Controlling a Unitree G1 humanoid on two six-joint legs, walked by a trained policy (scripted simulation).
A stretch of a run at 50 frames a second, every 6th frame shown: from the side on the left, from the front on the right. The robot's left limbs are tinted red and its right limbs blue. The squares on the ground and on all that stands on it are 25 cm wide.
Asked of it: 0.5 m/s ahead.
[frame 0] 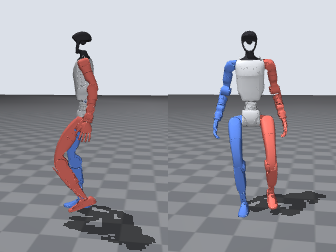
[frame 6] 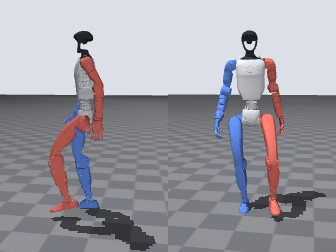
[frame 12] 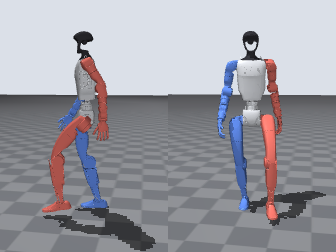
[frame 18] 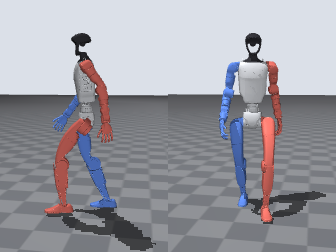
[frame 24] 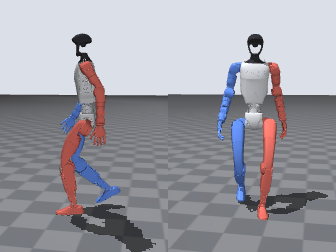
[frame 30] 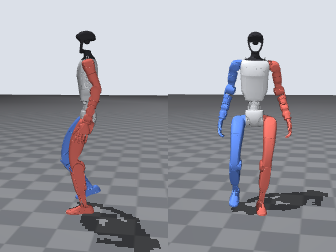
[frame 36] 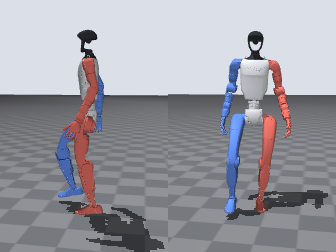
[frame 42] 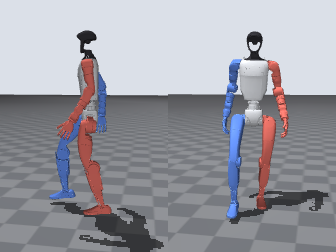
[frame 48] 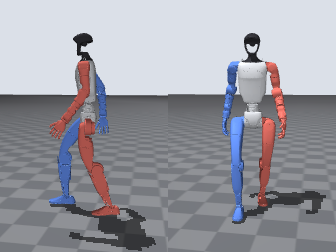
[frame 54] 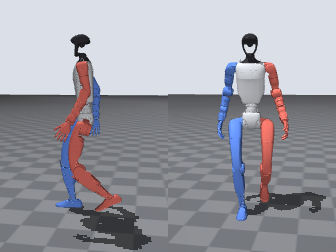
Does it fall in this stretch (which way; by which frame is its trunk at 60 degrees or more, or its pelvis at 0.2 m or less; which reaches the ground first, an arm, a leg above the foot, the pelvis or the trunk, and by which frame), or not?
no
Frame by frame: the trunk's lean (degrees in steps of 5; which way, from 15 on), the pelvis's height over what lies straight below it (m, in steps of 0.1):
0: 5, 0.8
6: 5, 0.8
12: 5, 0.8
18: 5, 0.8
24: 5, 0.8
30: 0, 0.8
36: 0, 0.8
42: 5, 0.8
48: 5, 0.8
54: 5, 0.8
